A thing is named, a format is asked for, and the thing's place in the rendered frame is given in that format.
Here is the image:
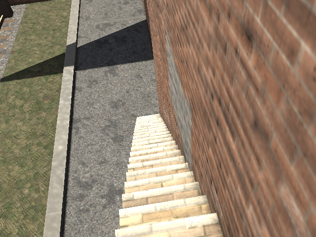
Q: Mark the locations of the stairs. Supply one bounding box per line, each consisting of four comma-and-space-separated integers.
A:
115, 114, 223, 237

